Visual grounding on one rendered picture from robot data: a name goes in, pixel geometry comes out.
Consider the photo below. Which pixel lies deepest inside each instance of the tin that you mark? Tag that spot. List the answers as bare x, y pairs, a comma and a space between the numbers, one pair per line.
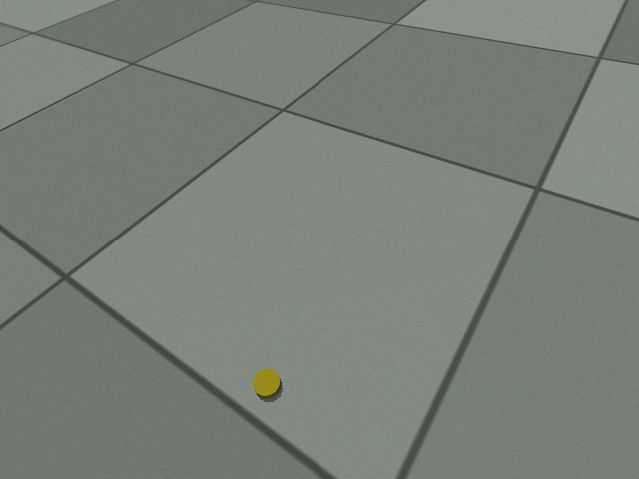
267, 384

